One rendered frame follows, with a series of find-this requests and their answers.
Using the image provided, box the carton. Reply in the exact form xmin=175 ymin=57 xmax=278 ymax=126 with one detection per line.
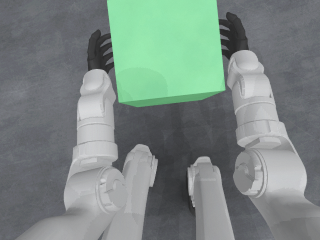
xmin=107 ymin=0 xmax=226 ymax=107

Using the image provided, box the robot right upper arm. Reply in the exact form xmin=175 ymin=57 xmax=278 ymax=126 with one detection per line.
xmin=233 ymin=148 xmax=320 ymax=240

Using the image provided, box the robot left upper arm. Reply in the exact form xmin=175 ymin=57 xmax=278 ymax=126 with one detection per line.
xmin=15 ymin=166 xmax=128 ymax=240

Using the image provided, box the robot left hand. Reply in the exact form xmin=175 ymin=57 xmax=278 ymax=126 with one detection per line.
xmin=87 ymin=29 xmax=115 ymax=74

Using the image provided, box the left robot shin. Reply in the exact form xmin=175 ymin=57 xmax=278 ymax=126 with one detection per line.
xmin=122 ymin=144 xmax=152 ymax=171

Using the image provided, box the left robot forearm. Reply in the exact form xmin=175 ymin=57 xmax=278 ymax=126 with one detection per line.
xmin=63 ymin=69 xmax=118 ymax=199

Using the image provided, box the robot right hand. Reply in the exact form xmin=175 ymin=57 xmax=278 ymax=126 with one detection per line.
xmin=218 ymin=12 xmax=249 ymax=61

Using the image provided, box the robot shin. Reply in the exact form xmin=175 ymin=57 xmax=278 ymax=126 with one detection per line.
xmin=190 ymin=156 xmax=222 ymax=207
xmin=122 ymin=144 xmax=152 ymax=171

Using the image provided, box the right robot shin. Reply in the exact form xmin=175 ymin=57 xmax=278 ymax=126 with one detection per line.
xmin=190 ymin=156 xmax=222 ymax=207

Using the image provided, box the right robot forearm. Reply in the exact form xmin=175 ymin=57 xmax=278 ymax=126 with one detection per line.
xmin=226 ymin=50 xmax=307 ymax=184

